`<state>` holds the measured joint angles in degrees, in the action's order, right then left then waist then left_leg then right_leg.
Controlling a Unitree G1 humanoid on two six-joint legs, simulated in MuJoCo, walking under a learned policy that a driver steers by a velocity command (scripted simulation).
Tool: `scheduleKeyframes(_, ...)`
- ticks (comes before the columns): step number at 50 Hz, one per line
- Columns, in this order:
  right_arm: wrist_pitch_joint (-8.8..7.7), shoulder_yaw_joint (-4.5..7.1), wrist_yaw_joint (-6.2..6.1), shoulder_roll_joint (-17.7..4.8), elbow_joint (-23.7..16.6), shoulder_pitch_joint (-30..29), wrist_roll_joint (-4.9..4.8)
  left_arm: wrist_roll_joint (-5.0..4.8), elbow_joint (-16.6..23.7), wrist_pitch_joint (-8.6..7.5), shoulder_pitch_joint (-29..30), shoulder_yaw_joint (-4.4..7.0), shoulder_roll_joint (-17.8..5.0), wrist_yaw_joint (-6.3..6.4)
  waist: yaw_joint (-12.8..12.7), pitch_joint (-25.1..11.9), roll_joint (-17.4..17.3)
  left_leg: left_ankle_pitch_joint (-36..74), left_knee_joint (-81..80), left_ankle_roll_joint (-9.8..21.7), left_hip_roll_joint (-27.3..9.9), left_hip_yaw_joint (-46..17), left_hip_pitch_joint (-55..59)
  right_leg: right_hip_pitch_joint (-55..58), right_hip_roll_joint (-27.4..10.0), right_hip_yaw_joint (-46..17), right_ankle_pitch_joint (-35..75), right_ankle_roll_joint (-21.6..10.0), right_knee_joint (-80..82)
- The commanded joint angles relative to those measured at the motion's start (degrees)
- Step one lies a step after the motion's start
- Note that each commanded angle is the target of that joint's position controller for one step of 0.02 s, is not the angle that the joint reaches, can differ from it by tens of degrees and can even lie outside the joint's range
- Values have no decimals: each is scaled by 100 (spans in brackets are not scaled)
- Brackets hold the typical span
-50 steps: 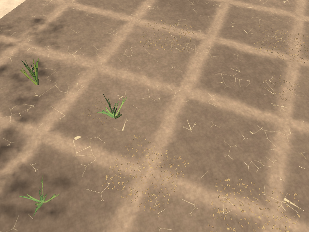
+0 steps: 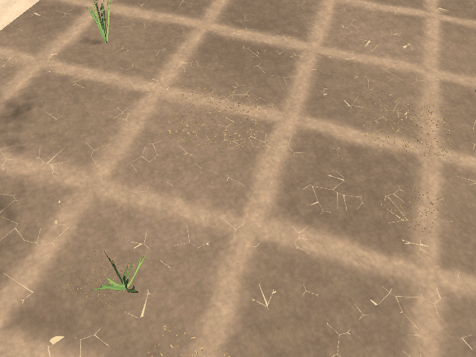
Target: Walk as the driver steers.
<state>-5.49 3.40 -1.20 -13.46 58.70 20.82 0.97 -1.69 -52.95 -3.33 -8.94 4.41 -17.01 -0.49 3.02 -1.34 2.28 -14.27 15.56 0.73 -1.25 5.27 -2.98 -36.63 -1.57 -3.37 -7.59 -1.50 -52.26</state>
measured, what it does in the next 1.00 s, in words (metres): walks ahead, turning right: right foot, then left foot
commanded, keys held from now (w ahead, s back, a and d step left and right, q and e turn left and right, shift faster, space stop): w+e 0.48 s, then e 0.06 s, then no key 0.12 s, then q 0.34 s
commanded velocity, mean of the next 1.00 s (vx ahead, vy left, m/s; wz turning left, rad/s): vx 0.33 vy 0.00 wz -0.28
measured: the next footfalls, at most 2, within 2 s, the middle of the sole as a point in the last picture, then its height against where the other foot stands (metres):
right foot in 0.24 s outside the picture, level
left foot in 0.70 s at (246, 326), level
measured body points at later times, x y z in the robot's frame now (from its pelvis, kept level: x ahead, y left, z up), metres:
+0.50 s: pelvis +0.26 -0.09 +0.00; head +0.28 -0.10 +0.45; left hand +0.39 +0.16 -0.13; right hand +0.35 -0.39 -0.10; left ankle +0.41 +0.07 -0.67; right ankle +0.24 -0.15 -0.75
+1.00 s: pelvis +0.45 -0.10 -0.01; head +0.49 -0.11 +0.43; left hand +0.65 +0.13 -0.14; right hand +0.48 -0.39 -0.13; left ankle +0.58 -0.05 -0.75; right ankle +0.42 -0.26 -0.72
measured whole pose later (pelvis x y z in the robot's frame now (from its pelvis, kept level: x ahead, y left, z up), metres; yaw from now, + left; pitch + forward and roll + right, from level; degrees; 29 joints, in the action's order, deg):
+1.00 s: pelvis +0.45 -0.10 -0.01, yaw -17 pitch +1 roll -1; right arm -0.7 3.3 0.2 -14.9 46.7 8.6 0.2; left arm -0.1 -47.4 1.0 -8.4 4.1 -15.9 3.4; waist 1.8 4.3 -0.4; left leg -2.8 24.5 2.8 4.7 -5.5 -22.6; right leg -24.5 0.9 -5.7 -24.2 2.6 -46.6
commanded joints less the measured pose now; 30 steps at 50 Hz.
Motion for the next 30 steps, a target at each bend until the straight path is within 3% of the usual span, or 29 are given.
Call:
scheduleKeyframes(1, -118, 73, -53, -705, -274, -189, 61, 14, 477, -2, 739, 7, -74, -75, 11, 551, -816, 1076, -892, 588, -1245, -340, -22, -608, -235, 87, 950, 129, 491)
scheduleKeyframes(4, -116, 84, -77, -816, -191, 91, -22, 55, 734, 63, 1304, -98, 124, -231, 212, 764, -733, 1250, -963, 595, -1273, 117, -256, -34, -190, 496, 1214, 18, 1178)
scheduleKeyframes(8, -49, 144, -51, -982, -88, 261, -174, 38, 981, 101, 1541, -95, 18, -308, 156, 971, -717, 2290, -569, 533, -1565, 346, 511, 38, -111, 737, 527, -308, 1680)
scheduleKeyframes(10, 39, 219, -60, -1271, -138, 88, -244, 55, 1026, 136, 1170, 13, -181, -327, -193, 624, -950, 4643, 282, 472, -1641, 496, 768, 720, 245, 1100, -223, -511, 1684)
scheduleKeyframes(11, 98, 230, -77, -1297, -172, -18, -245, 29, 889, 159, 477, 143, -405, -325, -618, 204, -992, 5686, 1209, 385, -1595, 627, 686, 1645, 471, 1210, -204, -666, 1808)
scheduleKeyframes(12, 111, 195, -88, -1231, -232, -50, -209, -14, 615, 207, -537, 358, -778, -256, -1097, -420, -887, 5627, 2463, 206, -1373, 712, 93, 3166, 625, 1062, 102, -893, 1982)
scheduleKeyframes(13, 50, 106, -62, -1013, -431, -9, -29, -50, 435, 292, -1434, 535, -1334, -91, -1283, -1143, 92, 2995, 4450, -45, -1033, 721, -1573, 5058, -482, -682, 203, -1307, 1993)
scheduleKeyframes(14, -144, -133, 44, -263, -732, 353, -35, -58, 562, 266, -1206, 496, -1557, -94, -685, -2090, 1406, -1727, 6430, -339, 283, -171, -3471, 6369, -1849, -4106, -1308, -2467, 3327)
scheduleKeyframes(15, -368, -19, 117, -729, -831, -380, -241, 35, 552, 205, -1250, 337, -1051, -94, -1036, -1929, 594, -1615, 6828, -144, 11, -1147, -4038, 6122, -1805, -4089, -1439, -2153, 3851)
scheduleKeyframes(16, -426, 45, 148, -904, -961, -821, -431, 98, 496, 99, -1117, 253, -720, -60, -1042, -1053, 366, -1263, 6723, 64, -242, -1002, -4506, 5567, -1577, -3082, -817, -1867, 3769)
scheduleKeyframes(17, -435, 46, 101, -841, -951, -876, -351, 86, 595, 3, -641, 190, -555, -76, -720, -531, -305, -774, 6139, 112, -522, -1020, -4250, 4592, -1278, -2371, -189, -1654, 3809)
scheduleKeyframes(18, -381, 118, 53, -886, -904, -850, -220, 91, 686, -44, -276, 135, -367, -71, -483, -291, -354, -479, 5602, 85, -697, -1038, -3811, 3855, -1043, -1895, 177, -1533, 3908)
scheduleKeyframes(19, -300, 137, 55, -837, -924, -731, -176, 130, 762, -57, -118, 108, -316, -49, -298, -135, -246, -340, 5406, 42, -777, -1080, -3434, 3316, -910, -1697, 364, -1537, 4067)
scheduleKeyframes(21, -177, 150, 66, -688, -1038, -727, -95, 75, 779, -65, -166, 130, -432, 15, -158, 55, -163, -229, 4898, -140, -761, -994, -3228, 2763, -840, -1496, 555, -1605, 4287)
scheduleKeyframes(23, -103, 168, 39, -708, -1237, -1139, -5, 72, 792, -85, -344, 178, -639, 78, -221, 327, -130, 341, 4041, -349, -655, -848, -3367, 2400, -713, -1217, 744, -1605, 4395)
scheduleKeyframes(27, -125, 53, 75, -442, -1588, -2146, 18, 72, 728, 4, -700, 233, -758, 149, -553, 512, 101, 2005, 1921, -377, -31, -569, -2540, 1799, -162, -580, 1725, -1100, 3949)
scheduleKeyframes(30, -160, 78, 151, -604, -1734, -2272, -60, 60, 595, 65, -969, 210, -682, 168, -625, 209, 321, 2599, 1475, -271, 119, -685, -2189, 2139, -312, -809, 1589, -862, 3553)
